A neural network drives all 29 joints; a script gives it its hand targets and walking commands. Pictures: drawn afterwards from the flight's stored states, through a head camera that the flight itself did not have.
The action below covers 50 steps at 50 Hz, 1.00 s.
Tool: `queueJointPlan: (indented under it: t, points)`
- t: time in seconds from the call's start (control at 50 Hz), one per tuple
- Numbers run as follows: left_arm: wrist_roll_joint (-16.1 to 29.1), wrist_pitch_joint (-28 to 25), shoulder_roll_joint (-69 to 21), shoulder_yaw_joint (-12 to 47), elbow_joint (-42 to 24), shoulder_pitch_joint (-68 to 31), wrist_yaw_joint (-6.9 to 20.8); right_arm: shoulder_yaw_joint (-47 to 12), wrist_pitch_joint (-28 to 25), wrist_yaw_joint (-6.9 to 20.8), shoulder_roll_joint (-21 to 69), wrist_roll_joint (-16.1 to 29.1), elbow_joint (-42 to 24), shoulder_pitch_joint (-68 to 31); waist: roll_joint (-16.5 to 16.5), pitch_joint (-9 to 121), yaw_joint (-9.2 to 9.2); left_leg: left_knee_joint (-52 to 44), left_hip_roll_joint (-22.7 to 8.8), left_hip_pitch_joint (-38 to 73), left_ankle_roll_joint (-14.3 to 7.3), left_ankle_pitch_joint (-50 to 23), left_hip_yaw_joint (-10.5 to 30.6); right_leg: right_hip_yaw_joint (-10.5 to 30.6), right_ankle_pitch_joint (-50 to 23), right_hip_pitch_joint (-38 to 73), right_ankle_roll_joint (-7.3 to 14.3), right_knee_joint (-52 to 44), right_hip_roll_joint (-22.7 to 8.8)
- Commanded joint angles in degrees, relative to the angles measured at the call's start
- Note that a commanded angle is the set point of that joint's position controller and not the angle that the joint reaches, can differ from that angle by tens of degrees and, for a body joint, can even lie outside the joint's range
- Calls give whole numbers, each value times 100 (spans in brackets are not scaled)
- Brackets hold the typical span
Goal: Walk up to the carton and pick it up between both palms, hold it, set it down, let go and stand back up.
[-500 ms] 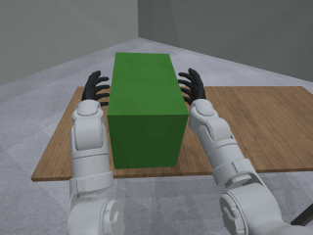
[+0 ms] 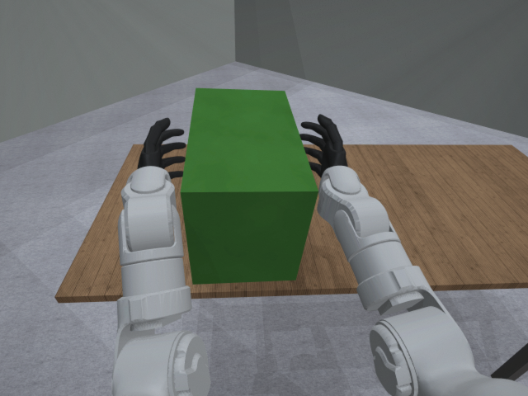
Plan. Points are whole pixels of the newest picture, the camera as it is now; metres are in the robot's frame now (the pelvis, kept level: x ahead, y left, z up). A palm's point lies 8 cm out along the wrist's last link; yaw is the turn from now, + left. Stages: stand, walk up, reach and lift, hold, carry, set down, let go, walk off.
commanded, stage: hold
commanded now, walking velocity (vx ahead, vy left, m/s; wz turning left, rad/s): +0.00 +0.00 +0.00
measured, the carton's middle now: (243, 178) +0.42 +0.02 +0.16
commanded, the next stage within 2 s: none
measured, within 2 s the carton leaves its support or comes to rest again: neither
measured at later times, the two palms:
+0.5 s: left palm (158, 176) +0.36 +0.14 +0.22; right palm (334, 171) +0.36 -0.11 +0.21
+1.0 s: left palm (158, 173) +0.36 +0.14 +0.22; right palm (336, 168) +0.36 -0.12 +0.22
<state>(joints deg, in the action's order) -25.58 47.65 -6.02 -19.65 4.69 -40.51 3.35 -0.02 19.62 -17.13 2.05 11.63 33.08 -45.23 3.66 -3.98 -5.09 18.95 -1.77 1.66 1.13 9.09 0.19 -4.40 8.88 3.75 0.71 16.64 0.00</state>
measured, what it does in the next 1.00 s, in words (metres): stands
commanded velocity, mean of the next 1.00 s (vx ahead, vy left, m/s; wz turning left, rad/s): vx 0.00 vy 0.00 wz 0.00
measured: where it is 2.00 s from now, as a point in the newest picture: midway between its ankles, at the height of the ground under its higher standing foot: outside the picture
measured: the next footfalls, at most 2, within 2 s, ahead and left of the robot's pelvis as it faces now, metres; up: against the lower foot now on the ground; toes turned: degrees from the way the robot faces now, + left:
none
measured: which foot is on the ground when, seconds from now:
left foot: down 0.00-1.00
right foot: down 0.00-1.00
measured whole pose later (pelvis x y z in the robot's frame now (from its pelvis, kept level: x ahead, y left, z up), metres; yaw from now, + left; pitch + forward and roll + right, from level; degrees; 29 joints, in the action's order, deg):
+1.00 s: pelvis +0.00 +0.00 +0.00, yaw +0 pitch -12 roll -1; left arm -25.5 47.4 -6.2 -19.1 4.4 -39.6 3.2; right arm -0.9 19.6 -17.2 1.4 12.9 32.7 -44.7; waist 3.6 -4.0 -5.9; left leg 19.6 -1.9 2.1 1.1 9.7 0.0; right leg -4.2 9.0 4.6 0.7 16.5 0.3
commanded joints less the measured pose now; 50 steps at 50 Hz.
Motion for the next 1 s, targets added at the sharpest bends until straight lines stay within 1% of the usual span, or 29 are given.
queueJointPlan:
  t: [0.0,0.02,0.04,0.08,0.2,0.22,0.24,0.26,0.28,0.3,0.38,0.4,0.42,0.46,0.48,0.5,0.52,0.6,0.62,0.66,0.68,0.74,0.76,0.82,0.84,0.86,0.88,0.94,0.98]
  points:
    - [933,-409,-2928,2719,-117,-3931,666,-1694,-347,636,3304,262,-1427,-4320,-503,2051,-140,-353,254,146,-112,-444,-307,-174,-231,304,-314,-140,318]
    - [1009,-441,-3009,2845,-278,-3915,672,-1750,-387,625,3366,313,-1676,-4367,-549,2313,-159,-285,293,211,-118,-687,-329,-184,-501,417,-305,-104,307]
    - [1004,-438,-2964,2815,-255,-3855,668,-1796,-361,601,3348,356,-1592,-4314,-497,2341,-101,-204,318,296,-94,-880,-314,-136,-693,387,-325,-111,311]
    - [999,-409,-2969,2759,-189,-3740,703,-1849,-370,545,3342,426,-1675,-4363,-381,2283,-121,-131,326,354,-69,-1128,-311,-165,-891,422,-343,-135,310]
    - [1021,-364,-2969,2923,-594,-3504,715,-2100,-344,440,3333,622,-1988,-4146,-589,2369,-184,36,347,626,51,-1758,-301,-168,-1507,573,-369,-82,333]
    - [1004,-375,-2887,2891,-647,-3587,713,-2137,-324,441,3366,620,-1973,-4109,-493,2279,-165,3,368,554,9,-1632,-307,-188,-1494,585,-376,-90,313]
    - [989,-358,-2902,2919,-683,-3569,716,-2151,-323,446,3328,628,-1947,-4049,-547,2186,-133,11,352,531,20,-1664,-304,-186,-1441,600,-389,-91,329]
    - [971,-343,-2861,2905,-719,-3559,721,-2117,-290,449,3281,634,-1842,-3896,-629,2179,-186,-2,368,594,31,-1669,-275,-169,-1497,554,-376,-105,316]
    - [928,-316,-2834,2843,-608,-3483,737,-2102,-253,438,3255,612,-1819,-3854,-537,1973,-164,-36,366,506,8,-1589,-271,-183,-1392,520,-396,-110,317]
    - [978,-345,-2880,2901,-793,-3620,735,-2167,-286,448,3334,649,-1891,-3977,-565,2087,-142,-41,352,495,-9,-1564,-268,-158,-1379,573,-367,-89,331]
    - [900,-281,-2861,2773,-569,-3534,741,-2106,-287,493,3286,552,-1866,-4004,-494,1915,-71,-157,334,404,-39,-1240,-297,-178,-1048,533,-364,-150,324]
    - [921,-314,-2848,2794,-654,-3628,734,-2170,-311,502,3349,581,-1959,-4119,-409,1991,-8,-154,344,378,-75,-1191,-289,-175,-1055,523,-368,-123,309]
    - [998,-337,-2981,2930,-762,-3634,698,-2229,-370,507,3407,633,-2221,-4191,-492,2263,-38,-138,369,460,-44,-1318,-293,-203,-1167,565,-373,-99,322]
    - [977,-389,-2921,2875,-711,-3767,666,-2187,-367,525,3424,587,-2061,-4281,-453,2262,17,-108,339,469,-63,-1332,-280,-167,-1103,434,-362,-139,329]
    - [981,-360,-2931,2872,-564,-3643,659,-2114,-363,524,3389,584,-2107,-4285,-483,2275,-54,-116,356,458,-52,-1247,-290,-180,-1042,443,-352,-140,319]
    - [895,-340,-2868,2749,-390,-3671,685,-2048,-326,522,3360,472,-1851,-4177,-407,1990,-45,-188,346,390,-98,-963,-306,-165,-810,332,-374,-183,307]
    - [915,-358,-2880,2783,-443,-3633,690,-2079,-369,527,3374,503,-2067,-4260,-356,2167,-1,-189,358,378,-112,-988,-290,-165,-882,400,-354,-183,314]
    - [1035,-400,-2919,2897,-516,-3825,646,-2092,-358,533,3426,466,-1944,-4273,-295,2304,-56,-171,359,429,-115,-990,-318,-153,-845,284,-396,-172,291]
    - [1035,-409,-2915,2882,-455,-3848,669,-1978,-333,520,3358,388,-1816,-4171,-370,2269,-148,-159,362,427,-85,-924,-303,-164,-748,313,-374,-161,293]
    - [925,-376,-2878,2763,-316,-3715,708,-1916,-281,518,3371,406,-1645,-4058,-362,2029,-144,-226,358,360,-133,-785,-307,-155,-692,317,-384,-175,286]
    - [1026,-384,-3015,2915,-420,-3790,706,-1913,-337,530,3400,433,-1734,-4167,-473,2200,-160,-219,326,363,-85,-892,-302,-182,-698,319,-363,-143,319]
    - [886,-350,-2865,2680,-9,-3801,740,-1695,-298,576,3265,289,-1406,-4195,-520,1812,-210,-314,294,177,-106,-542,-317,-166,-320,267,-325,-179,293]
    - [931,-370,-2906,2754,-206,-3730,731,-1704,-358,585,3267,335,-1566,-4185,-604,2053,-142,-288,285,191,-95,-692,-326,-177,-496,373,-301,-138,294]
    - [1069,-399,-2998,2930,-515,-3830,686,-1903,-410,557,3352,479,-1800,-4276,-594,2473,-188,-66,325,459,1,-1312,-292,-170,-1064,488,-319,-81,326]
    - [1086,-417,-3008,2972,-526,-3856,673,-1990,-414,541,3359,606,-1886,-4355,-631,2499,-130,-23,332,467,-8,-1458,-291,-192,-1148,486,-326,-70,327]
    - [993,-388,-2982,2888,-383,-3768,674,-1978,-391,527,3355,575,-1916,-4426,-651,2364,-99,-11,311,461,-10,-1428,-292,-181,-1094,519,-341,-94,315]
    - [1000,-400,-2959,2866,-438,-3846,681,-1962,-346,526,3328,535,-1769,-4287,-592,2237,-152,-53,334,446,-1,-1340,-278,-176,-1029,473,-341,-101,324]
    - [884,-353,-2880,2732,-234,-3634,699,-1917,-323,554,3282,514,-1585,-4121,-584,1946,-80,-168,317,286,-79,-1052,-296,-156,-792,413,-327,-147,303]
    - [938,-418,-2902,2783,-445,-3783,675,-1981,-346,565,3349,504,-1653,-4214,-481,2116,-38,-170,323,317,-64,-1071,-305,-159,-817,418,-346,-111,320]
